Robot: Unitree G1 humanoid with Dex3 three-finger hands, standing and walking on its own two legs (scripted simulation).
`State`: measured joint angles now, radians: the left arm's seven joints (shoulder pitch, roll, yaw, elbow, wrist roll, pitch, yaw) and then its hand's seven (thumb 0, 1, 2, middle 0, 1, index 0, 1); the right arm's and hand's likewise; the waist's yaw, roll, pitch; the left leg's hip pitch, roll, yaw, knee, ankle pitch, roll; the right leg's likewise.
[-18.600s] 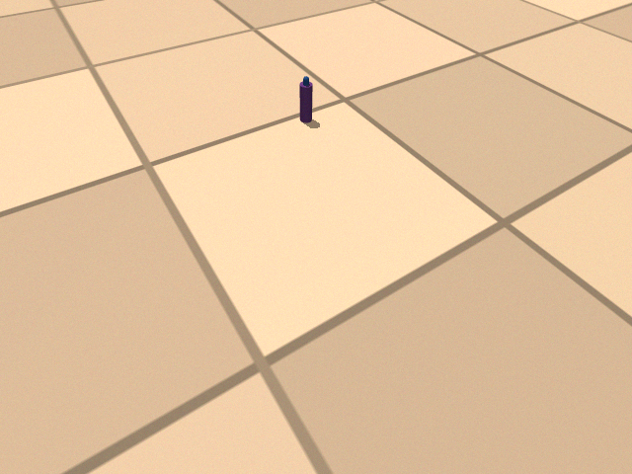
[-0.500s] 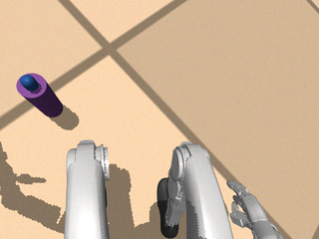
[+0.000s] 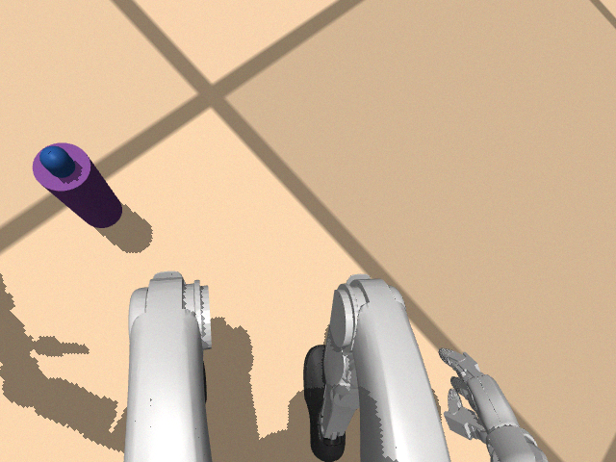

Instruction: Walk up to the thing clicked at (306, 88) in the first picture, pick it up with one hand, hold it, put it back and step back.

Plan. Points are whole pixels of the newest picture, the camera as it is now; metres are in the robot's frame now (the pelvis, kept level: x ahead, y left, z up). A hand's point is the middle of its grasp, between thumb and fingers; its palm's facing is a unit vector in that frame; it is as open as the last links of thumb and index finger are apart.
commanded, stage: go down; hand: left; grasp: from the side
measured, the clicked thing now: (81, 187) +0.46 +0.33 -0.25
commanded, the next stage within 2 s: none
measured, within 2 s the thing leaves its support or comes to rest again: neither
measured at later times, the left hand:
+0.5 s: hand out of the picture +0.34 +0.50 +0.04, palm faces +0.44 -0.90 -0.03, open 17.6 cm
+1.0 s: hand out of the picture +0.34 +0.50 +0.04, palm faces +0.43 -0.90 -0.03, open 17.6 cm
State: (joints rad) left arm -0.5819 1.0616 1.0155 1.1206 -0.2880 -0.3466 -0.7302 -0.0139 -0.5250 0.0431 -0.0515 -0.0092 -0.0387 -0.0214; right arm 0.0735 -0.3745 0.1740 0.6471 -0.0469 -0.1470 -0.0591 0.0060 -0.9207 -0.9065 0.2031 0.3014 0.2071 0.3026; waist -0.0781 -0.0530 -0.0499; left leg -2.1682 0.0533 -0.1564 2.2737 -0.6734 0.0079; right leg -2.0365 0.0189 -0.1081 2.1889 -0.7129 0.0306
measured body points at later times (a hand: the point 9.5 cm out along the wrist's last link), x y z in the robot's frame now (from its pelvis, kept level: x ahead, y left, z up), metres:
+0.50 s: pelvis +0.00 +0.00 +0.00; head +0.22 +0.10 +0.38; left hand +0.31 +0.55 +0.05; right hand +0.18 -0.26 -0.09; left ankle +0.08 +0.13 -0.35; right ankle +0.10 -0.13 -0.35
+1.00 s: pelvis +0.00 +0.00 +0.00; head +0.22 +0.10 +0.38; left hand +0.31 +0.55 +0.04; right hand +0.18 -0.26 -0.09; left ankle +0.08 +0.13 -0.35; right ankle +0.10 -0.13 -0.35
